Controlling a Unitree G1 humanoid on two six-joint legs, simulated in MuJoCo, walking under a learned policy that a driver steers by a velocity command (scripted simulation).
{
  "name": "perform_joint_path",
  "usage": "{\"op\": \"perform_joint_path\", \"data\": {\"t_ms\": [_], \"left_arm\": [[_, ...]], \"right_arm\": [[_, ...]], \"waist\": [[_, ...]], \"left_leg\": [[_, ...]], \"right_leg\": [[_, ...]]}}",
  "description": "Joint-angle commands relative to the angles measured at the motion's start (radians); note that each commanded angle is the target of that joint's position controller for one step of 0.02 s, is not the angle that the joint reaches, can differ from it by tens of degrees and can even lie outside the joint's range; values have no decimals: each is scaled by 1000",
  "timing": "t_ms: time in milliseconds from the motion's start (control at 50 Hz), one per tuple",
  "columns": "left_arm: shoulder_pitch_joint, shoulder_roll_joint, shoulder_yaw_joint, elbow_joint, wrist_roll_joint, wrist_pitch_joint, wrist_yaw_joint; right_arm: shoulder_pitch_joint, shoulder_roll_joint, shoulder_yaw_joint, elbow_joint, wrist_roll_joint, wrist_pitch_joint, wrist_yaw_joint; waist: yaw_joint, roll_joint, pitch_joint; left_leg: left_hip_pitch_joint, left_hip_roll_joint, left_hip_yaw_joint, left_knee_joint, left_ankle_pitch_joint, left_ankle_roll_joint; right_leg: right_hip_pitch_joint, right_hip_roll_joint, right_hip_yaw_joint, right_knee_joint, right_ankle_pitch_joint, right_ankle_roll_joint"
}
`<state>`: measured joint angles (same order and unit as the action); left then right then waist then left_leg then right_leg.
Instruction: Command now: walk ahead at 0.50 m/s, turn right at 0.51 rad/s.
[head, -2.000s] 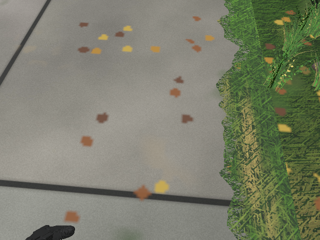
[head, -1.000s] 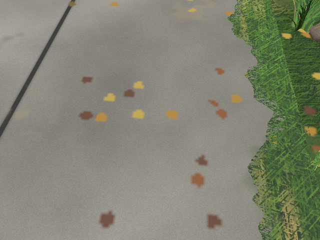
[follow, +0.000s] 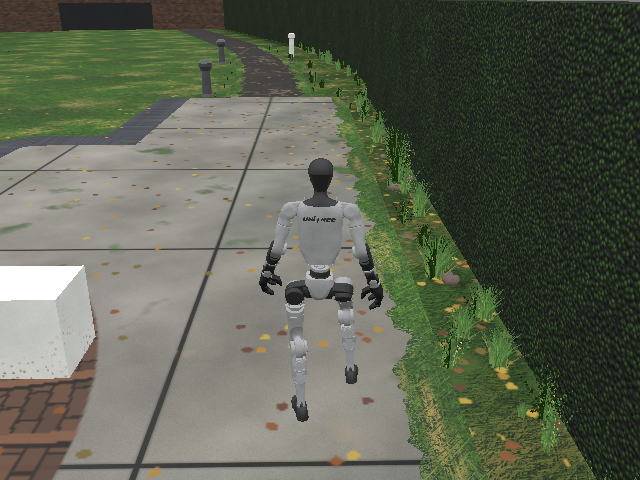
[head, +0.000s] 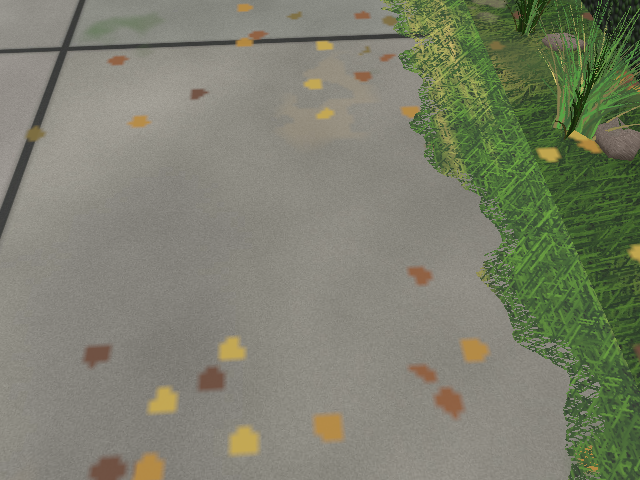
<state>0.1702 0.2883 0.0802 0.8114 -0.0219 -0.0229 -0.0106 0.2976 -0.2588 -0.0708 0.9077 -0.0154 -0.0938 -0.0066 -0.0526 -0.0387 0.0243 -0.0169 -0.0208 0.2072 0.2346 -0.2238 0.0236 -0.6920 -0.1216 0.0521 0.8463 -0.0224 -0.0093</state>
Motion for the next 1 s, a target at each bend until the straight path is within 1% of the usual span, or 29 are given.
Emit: {"op": "perform_joint_path", "data": {"t_ms": [20,80,120,160,180,200,220,240,260,280,300,340,380,480,580,620,640,660,680,700,720,740,780,800,860,920,960,980,1000], "left_arm": [[-93,14,-8,-87,4,-11,-22],[-154,24,-8,-131,2,-9,-38],[-141,46,2,-149,2,-6,-46],[-12,97,32,-132,-1,1,-45],[148,148,63,-91,-5,2,-35],[280,250,99,-63,-2,13,-11],[185,340,103,-102,4,4,-7],[199,250,74,-129,14,-9,-17],[158,197,57,-132,21,-24,-18],[104,166,50,-132,10,-32,-19],[48,127,40,-141,2,-31,-12],[9,134,38,-164,23,-26,-2],[13,167,47,-164,25,-25,8],[30,177,51,-163,2,16,40],[41,145,36,-158,14,39,47],[31,109,17,-150,18,34,47],[28,79,3,-140,22,28,46],[80,33,-14,-128,44,15,44],[208,27,-16,-108,60,5,42],[226,61,-11,-88,63,11,43],[179,104,-2,-88,52,21,44],[138,103,2,-87,44,33,46],[98,117,10,-90,37,55,46],[95,119,14,-87,35,57,47],[107,107,19,-78,33,54,59],[97,97,26,-81,33,56,66],[84,115,37,-91,37,59,73],[84,134,43,-95,41,57,78],[48,145,45,-109,41,51,84]], "right_arm": [[-47,-170,-38,-59,10,-6,-13],[-10,-189,-47,-40,27,17,-13],[-23,-212,-55,-41,36,32,-15],[-48,-237,-62,-49,46,48,-18],[-67,-230,-57,-55,50,53,-19],[-51,-184,-39,-77,21,46,-21],[18,-56,1,-139,-3,16,-11],[-67,-144,-11,-141,31,-24,5],[-138,-163,-15,-166,60,-37,9],[-137,-150,-14,-157,46,-38,1],[-137,-168,-24,-143,18,-28,-10],[-118,-168,-30,-148,7,4,-13],[-109,-132,-22,-154,1,24,-18],[-212,-110,-7,-188,6,41,-13],[-260,-131,-9,-201,11,40,5],[-229,-134,-11,-192,5,26,14],[-205,-121,-7,-183,-4,16,19],[-203,-149,-6,-189,-25,6,17],[-238,-178,-2,-199,-44,8,14],[-241,-94,17,-182,-30,22,13],[-239,-78,25,-181,-9,31,22],[-234,-101,19,-174,1,43,28],[-266,-187,-6,-197,21,59,30],[-269,-209,-15,-206,24,63,29],[-251,-186,-19,-219,29,67,21],[-247,-165,-21,-236,36,79,12],[-262,-151,-21,-251,42,88,14],[-260,-140,-20,-256,39,92,19],[-244,-128,-19,-262,28,95,26]], "waist": [[-4,69,63],[-16,72,82],[13,95,56],[99,124,-35],[188,102,-117],[225,-36,-201],[88,-277,-299],[163,-117,-391],[155,-64,-277],[108,34,-175],[77,48,-133],[34,32,-108],[18,26,-111],[54,-42,-150],[84,-80,-138],[66,-91,-133],[42,-82,-130],[63,-8,-164],[152,144,-202],[147,234,-219],[121,221,-186],[112,201,-173],[110,180,-121],[107,160,-111],[93,153,-162],[81,80,-167],[79,-7,-123],[78,-65,-99],[64,-137,-86]], "left_leg": [[-41,288,-56,-123,270,136],[77,320,-27,-72,349,121],[124,328,1,19,595,101],[125,312,28,242,900,76],[43,271,53,455,881,43],[-209,213,55,782,528,-16],[-636,-35,-72,1166,-360,-91],[-710,-5,-291,1231,-388,-71],[-744,40,-292,1205,-327,-46],[-717,86,-289,1102,-256,-42],[-664,121,-283,1012,-217,-45],[-555,121,-281,945,-181,-60],[-527,97,-263,837,-134,-84],[-483,33,-264,555,102,-115],[-456,19,-279,395,103,-103],[-378,29,-263,302,142,-64],[-287,40,-258,186,278,-32],[-159,136,-366,159,595,15],[-52,260,-505,221,888,142],[-78,326,-610,207,806,252],[-112,302,-640,183,659,256],[-128,258,-624,177,510,221],[-213,205,-603,169,312,164],[-237,184,-590,171,279,148],[-236,154,-574,214,364,140],[-301,91,-518,273,331,115],[-440,10,-418,357,193,64],[-525,-36,-339,437,96,27],[-583,-34,-280,555,-156,0]], "right_leg": [[22,-3,-42,-120,74,-11],[-7,12,-74,-188,2,-39],[56,54,-120,-206,-93,-72],[249,134,-178,-209,-183,-118],[480,181,-182,-280,-123,-156],[767,58,43,-313,-41,-214],[1051,-200,637,-448,-30,-437],[1064,-237,705,-529,60,-438],[971,-204,530,-500,210,-391],[818,-148,392,-486,316,-340],[702,-111,303,-492,351,-302],[544,-84,261,-523,458,-296],[482,-57,208,-525,547,-292],[470,12,174,-478,437,-218],[532,-13,258,-402,269,-188],[539,-21,276,-347,237,-169],[521,6,258,-314,204,-138],[490,71,214,-250,105,-86],[424,150,147,-174,-230,-33],[422,144,100,-168,-429,24],[422,134,81,-190,-423,39],[431,137,65,-233,-382,39],[463,151,32,-298,-311,24],[476,158,17,-297,-300,12],[519,152,9,-294,-232,-20],[561,114,26,-317,-81,-38],[615,20,87,-367,112,-86],[652,-78,154,-399,232,-137],[659,-206,229,-422,354,-208]]}}
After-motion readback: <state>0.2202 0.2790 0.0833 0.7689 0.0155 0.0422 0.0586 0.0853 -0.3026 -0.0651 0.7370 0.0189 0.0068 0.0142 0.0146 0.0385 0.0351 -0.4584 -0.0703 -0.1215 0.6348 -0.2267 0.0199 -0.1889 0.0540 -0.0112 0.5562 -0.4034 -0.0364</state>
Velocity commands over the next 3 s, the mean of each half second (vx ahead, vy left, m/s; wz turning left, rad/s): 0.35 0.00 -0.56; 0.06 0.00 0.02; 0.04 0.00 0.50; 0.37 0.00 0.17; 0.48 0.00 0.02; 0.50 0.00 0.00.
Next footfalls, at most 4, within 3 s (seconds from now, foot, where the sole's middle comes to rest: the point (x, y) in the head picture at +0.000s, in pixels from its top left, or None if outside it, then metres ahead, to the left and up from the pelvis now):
0.20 right None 0.27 -0.15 -0.78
0.66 left None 0.47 0.01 -0.78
1.24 left None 0.44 0.07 -0.78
1.70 right None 0.44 -0.16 -0.78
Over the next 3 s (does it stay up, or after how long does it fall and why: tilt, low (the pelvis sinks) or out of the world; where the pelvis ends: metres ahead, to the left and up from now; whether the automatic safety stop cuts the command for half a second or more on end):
stays up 1.04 0.05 0.00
